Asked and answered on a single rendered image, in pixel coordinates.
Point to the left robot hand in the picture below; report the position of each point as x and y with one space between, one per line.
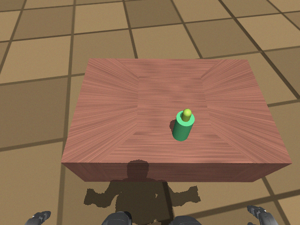
38 218

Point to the right robot hand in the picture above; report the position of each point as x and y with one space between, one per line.
261 214

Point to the left robot foot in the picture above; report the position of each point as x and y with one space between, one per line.
128 214

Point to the bottle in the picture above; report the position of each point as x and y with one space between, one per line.
183 124

